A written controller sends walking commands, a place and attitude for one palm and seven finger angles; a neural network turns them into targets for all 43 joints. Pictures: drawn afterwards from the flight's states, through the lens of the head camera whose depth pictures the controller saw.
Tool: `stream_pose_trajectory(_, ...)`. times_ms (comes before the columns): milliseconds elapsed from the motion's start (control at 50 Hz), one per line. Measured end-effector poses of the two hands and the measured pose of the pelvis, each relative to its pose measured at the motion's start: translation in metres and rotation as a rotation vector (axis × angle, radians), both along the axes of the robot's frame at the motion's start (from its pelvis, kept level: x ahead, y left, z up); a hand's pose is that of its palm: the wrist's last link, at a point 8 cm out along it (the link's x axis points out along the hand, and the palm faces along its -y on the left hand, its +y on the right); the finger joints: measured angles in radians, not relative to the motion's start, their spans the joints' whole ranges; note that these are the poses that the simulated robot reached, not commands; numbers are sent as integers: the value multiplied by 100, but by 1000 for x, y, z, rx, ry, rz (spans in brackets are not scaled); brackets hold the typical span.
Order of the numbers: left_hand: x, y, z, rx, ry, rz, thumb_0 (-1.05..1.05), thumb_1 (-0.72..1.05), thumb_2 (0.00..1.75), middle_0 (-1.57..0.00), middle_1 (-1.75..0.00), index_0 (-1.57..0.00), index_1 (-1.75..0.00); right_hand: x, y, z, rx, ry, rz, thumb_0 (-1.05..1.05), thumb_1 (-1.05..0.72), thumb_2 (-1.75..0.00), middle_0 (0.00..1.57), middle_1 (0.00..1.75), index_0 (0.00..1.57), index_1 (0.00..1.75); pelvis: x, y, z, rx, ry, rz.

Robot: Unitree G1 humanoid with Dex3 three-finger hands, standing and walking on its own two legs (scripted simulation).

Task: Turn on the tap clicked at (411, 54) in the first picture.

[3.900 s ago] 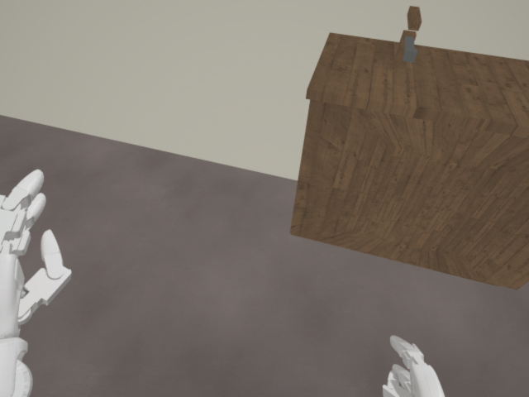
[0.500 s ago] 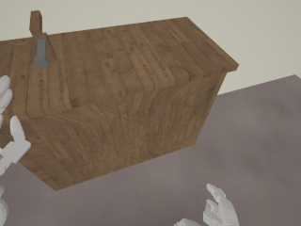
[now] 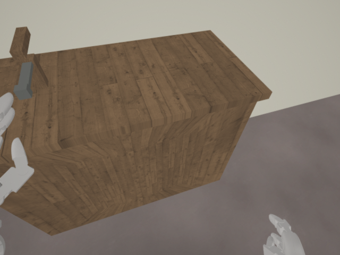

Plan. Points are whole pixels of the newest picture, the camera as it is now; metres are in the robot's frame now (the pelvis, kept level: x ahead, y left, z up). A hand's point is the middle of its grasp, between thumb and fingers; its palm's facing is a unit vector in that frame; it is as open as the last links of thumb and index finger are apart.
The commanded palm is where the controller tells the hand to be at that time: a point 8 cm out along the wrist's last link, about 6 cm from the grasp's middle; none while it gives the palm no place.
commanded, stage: come to a stop and stand still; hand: left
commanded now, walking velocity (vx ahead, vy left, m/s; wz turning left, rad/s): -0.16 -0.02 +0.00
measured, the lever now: (23, 91) +0.45 +0.39 +0.13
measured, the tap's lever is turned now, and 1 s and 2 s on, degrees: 0 0 0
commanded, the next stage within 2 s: look again from close up in 1.64 s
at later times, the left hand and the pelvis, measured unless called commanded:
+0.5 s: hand (37, 166) +0.23 +0.24 +0.16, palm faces +0.38 -0.82 -0.42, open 7.4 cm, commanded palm +0.18 +0.28 +0.18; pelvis +0.02 +0.00 +0.00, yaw +0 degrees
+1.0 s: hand (12, 176) +0.22 +0.28 +0.15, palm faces +0.38 -0.82 -0.42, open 7.4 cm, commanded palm +0.16 +0.30 +0.18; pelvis -0.01 +0.02 +0.00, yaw -1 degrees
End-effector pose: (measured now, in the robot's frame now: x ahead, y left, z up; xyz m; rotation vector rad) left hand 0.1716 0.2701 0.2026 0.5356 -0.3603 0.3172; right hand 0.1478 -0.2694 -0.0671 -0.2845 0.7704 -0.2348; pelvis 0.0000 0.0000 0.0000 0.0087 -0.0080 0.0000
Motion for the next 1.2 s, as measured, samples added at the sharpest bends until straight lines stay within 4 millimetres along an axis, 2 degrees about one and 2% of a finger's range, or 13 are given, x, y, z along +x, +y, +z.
stream_pose_trajectory(60,8,17,-5,-25,-41,20,1,88,90,-22,-31,-22,-30,12,12,-1,-10,-18,-10,1,-91,-90,19,30,20,30,13,10,-7,-13,-14,-3)
stream_pose_trajectory(160,28,35,-19,-92,-22,72,1,89,90,-22,-31,-21,-30,30,51,-4,64,-31,40,1,-91,-90,19,30,20,30,24,14,-4,-9,-13,-1)
stream_pose_trajectory(300,36,7,-16,-68,35,19,2,89,90,-21,-31,-21,-30,43,90,-13,207,-58,140,1,-91,-90,20,30,20,30,25,5,-2,-24,-22,-6)
stream_pose_trajectory(400,29,-2,-13,-41,81,14,1,89,90,-22,-31,-21,-30,40,81,-19,222,-42,125,1,-90,-90,20,30,21,30,23,-1,-2,-29,-4,-5)
stream_pose_trajectory(580,15,14,-31,-115,121,89,1,89,90,-22,-31,-22,-30,15,35,-14,83,8,45,1,-91,-90,20,30,20,30,15,1,0,-18,-12,-7)
stream_pose_trajectory(640,27,42,-4,35,4,96,2,88,90,-22,-31,-22,-30,6,28,-11,26,24,103,1,-91,-90,20,30,20,30,3,-1,-1,-28,-20,4)
stream_pose_trajectory(680,34,62,11,27,-86,129,2,88,90,-22,-31,-22,-30,0,27,-8,28,23,112,1,-91,-90,20,30,20,30,-5,0,-1,-21,-28,-4)
stream_pose_trajectory(740,37,60,4,-41,-73,108,1,89,90,-21,-31,-21,-30,-6,30,-2,64,-46,82,1,-91,-90,20,30,20,30,-11,10,0,-16,-33,-27)
stream_pose_trajectory(840,20,15,-39,-79,159,-62,1,90,90,-21,-30,-20,-30,-15,49,-3,130,-114,39,1,-91,-90,20,30,20,30,-9,25,-1,-8,-34,-42)
stream_pose_trajectory(900,8,17,-51,-76,229,-73,1,89,90,-22,-31,-21,-30,-18,65,-5,141,-85,49,1,-91,-90,20,30,20,30,-7,24,0,-9,-33,-41)
stream_pose_trajectory(1040,9,59,-26,-80,47,98,2,88,90,-22,-31,-22,-30,-5,90,-6,132,-32,170,1,-91,-90,20,30,20,30,-3,25,2,-23,-32,-8)
stream_pose_trajectory(1120,17,58,-15,-113,-23,100,2,89,90,-21,-31,-21,-30,15,95,-1,130,-62,198,2,-91,-90,20,30,20,30,7,30,4,-29,-22,-10)
stream_pose_trajectory(1200,34,49,-24,-140,26,45,1,89,90,-21,-30,-21,-30,36,97,7,124,-103,190,2,-91,-90,20,30,20,30,18,35,6,-30,-4,-15)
